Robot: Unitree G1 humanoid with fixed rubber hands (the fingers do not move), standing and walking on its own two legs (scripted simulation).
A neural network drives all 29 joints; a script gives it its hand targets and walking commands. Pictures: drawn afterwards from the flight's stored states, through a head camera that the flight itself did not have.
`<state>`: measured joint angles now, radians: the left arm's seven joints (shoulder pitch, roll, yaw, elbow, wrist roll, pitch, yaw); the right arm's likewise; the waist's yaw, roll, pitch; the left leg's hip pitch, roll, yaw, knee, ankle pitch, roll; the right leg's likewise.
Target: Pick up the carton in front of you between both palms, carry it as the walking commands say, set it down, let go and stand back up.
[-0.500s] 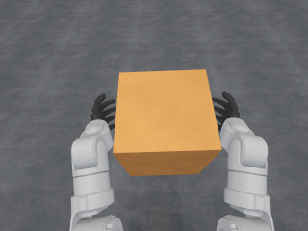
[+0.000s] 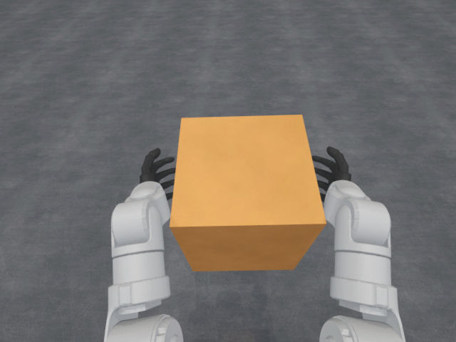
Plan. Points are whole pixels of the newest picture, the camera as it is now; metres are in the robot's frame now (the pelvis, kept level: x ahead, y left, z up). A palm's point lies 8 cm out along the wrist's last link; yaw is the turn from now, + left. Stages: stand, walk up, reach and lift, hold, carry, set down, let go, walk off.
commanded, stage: carry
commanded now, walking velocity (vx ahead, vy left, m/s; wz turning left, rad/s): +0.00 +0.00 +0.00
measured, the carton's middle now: (242, 200) +0.35 +0.00 +0.04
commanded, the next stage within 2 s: none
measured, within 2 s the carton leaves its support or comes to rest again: neither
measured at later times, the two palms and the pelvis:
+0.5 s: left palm (150, 201) +0.30 +0.15 +0.12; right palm (347, 199) +0.30 -0.16 +0.12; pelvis -0.03 +0.00 +0.01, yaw +0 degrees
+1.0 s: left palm (150, 205) +0.29 +0.15 +0.12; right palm (348, 203) +0.29 -0.16 +0.12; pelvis -0.04 +0.00 +0.01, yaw +0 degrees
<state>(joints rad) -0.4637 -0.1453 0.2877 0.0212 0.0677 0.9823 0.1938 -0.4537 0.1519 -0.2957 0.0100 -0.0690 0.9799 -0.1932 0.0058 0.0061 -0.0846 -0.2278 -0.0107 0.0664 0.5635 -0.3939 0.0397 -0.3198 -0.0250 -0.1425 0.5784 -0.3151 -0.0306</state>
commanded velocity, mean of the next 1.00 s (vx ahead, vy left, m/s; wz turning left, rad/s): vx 0.00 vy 0.00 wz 0.00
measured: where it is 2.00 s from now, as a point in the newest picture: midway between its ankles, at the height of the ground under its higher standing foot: outside the picture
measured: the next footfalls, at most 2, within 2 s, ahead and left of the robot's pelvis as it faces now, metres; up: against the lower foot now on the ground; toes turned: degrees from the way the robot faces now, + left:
none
